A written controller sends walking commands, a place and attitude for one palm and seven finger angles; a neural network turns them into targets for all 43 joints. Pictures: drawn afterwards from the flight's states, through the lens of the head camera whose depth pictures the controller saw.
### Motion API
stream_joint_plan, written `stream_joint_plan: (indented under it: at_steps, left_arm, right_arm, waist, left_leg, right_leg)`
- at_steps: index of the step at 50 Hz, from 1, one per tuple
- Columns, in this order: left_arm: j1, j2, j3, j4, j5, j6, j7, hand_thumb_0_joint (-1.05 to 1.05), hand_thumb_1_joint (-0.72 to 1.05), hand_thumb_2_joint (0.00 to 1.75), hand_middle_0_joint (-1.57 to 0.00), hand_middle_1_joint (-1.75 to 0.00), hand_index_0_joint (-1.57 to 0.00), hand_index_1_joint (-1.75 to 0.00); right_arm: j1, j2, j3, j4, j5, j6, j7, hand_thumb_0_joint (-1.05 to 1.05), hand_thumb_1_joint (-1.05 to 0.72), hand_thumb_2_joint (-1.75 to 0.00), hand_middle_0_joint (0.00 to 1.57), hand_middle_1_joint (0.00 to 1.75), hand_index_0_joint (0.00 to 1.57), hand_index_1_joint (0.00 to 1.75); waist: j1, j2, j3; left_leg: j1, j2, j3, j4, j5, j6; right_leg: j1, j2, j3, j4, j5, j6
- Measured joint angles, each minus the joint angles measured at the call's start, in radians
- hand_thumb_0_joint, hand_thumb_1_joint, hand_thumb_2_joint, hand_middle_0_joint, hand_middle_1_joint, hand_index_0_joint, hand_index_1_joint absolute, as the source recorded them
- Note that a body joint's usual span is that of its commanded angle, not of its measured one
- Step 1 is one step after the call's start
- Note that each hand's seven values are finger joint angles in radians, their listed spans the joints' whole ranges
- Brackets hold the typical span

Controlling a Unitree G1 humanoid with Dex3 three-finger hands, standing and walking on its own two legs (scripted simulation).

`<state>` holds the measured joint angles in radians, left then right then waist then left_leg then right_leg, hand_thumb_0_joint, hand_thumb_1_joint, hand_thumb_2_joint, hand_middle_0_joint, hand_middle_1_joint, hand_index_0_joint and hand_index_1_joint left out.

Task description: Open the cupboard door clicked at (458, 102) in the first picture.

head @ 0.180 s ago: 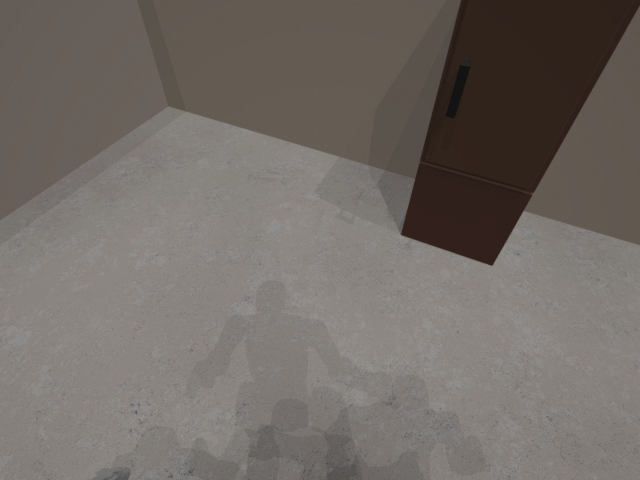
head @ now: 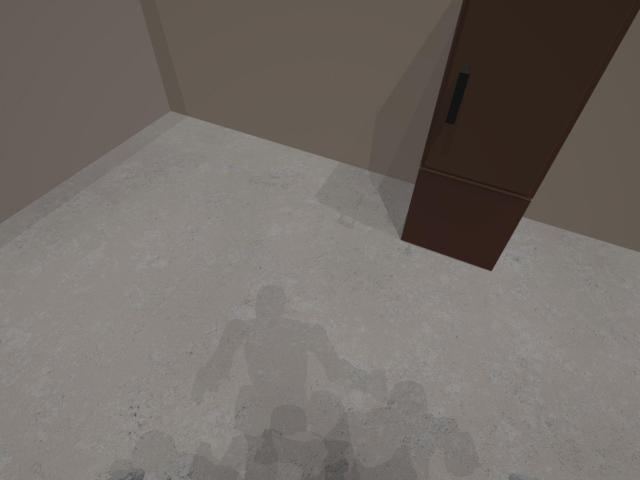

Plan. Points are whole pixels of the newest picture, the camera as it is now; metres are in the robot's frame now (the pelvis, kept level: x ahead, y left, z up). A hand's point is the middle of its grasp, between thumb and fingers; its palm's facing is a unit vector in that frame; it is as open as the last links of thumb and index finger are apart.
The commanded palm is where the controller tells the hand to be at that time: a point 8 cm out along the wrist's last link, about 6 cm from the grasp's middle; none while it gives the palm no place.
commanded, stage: stand and wait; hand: left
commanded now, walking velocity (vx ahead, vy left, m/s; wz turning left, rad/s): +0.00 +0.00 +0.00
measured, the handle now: (459, 94) +1.15 -0.34 -0.06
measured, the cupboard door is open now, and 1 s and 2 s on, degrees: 0 0 0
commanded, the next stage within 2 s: look at it before walking up in 0.64 s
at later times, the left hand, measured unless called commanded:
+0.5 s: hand out of the picture +0.06 +0.24 -0.15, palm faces -0.03 -0.94 -0.33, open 7.4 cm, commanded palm none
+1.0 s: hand out of the picture +0.07 +0.23 -0.15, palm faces -0.04 -0.95 -0.32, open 7.4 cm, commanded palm none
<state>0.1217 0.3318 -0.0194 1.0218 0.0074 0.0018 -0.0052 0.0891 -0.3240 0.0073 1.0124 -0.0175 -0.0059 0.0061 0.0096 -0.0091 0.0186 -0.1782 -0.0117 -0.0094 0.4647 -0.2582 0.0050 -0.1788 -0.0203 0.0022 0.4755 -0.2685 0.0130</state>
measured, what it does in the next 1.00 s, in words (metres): stands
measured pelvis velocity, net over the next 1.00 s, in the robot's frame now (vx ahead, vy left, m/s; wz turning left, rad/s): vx -0.01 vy -0.01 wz -0.01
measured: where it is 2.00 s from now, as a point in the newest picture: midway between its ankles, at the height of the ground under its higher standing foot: outside the picture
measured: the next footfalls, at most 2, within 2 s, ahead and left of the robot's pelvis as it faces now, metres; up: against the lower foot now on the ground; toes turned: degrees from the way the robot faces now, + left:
none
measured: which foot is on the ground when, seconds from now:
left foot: down 0.00-1.00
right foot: down 0.00-1.00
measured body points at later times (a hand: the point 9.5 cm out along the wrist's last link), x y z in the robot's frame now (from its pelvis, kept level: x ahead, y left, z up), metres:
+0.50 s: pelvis -0.01 +0.00 +0.00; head +0.00 +0.00 +0.45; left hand +0.06 +0.29 -0.13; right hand +0.07 -0.30 -0.13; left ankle +0.00 +0.12 -0.74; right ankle -0.01 -0.13 -0.74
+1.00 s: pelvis -0.01 -0.01 +0.01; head +0.00 -0.01 +0.46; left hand +0.07 +0.28 -0.13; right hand +0.07 -0.30 -0.13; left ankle +0.00 +0.12 -0.74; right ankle -0.01 -0.13 -0.74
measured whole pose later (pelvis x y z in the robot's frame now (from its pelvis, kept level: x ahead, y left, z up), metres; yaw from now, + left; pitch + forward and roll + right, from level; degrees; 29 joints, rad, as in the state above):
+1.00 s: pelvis -0.01 -0.01 +0.01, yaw -1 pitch -2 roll +0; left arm 0.12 0.34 -0.01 1.09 0.01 -0.01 -0.01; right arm 0.11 -0.34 0.00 1.11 -0.01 -0.01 0.01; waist 0.00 -0.01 0.04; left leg -0.14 0.01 -0.01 0.37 -0.20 -0.01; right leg -0.15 0.00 0.01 0.39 -0.21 0.00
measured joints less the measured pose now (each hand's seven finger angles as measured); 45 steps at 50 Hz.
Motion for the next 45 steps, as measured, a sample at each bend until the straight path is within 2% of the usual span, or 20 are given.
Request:
stream_joint_plan:
  at_steps: [21, 45]
  left_arm:
    - [0.025, 0.012, 0.01, 0.06, 0.001, 0.001, 0.0, 0.01, 0.9, 0.9, -0.2, -0.3, -0.2, -0.3]
    - [0.002, 0.005, 0.006, 0.063, 0.002, -0.008, -0.001, 0.01, 0.9, 0.9, -0.2, -0.3, -0.2, -0.3]
  right_arm:
    - [0.03, -0.015, -0.007, 0.08, 0.005, 0.003, -0.001, 0.0, -0.91, -0.9, 0.21, 0.3, 0.2, 0.3]
    - [0.02, -0.012, -0.004, 0.096, 0.007, -0.001, 0.002, 0.0, -0.91, -0.9, 0.21, 0.3, 0.2, 0.3]
  waist:
    - [-0.001, 0.001, 0.023]
    - [-0.006, 0.003, 0.017]
  left_leg:
    - [0.019, 0.007, 0.001, -0.056, 0.04, -0.006]
    - [0.031, 0.016, 0.004, -0.086, 0.057, -0.015]
  right_leg:
    - [0.017, 0.006, 0.001, -0.052, 0.04, -0.005]
    - [0.024, 0.016, 0.003, -0.078, 0.056, -0.012]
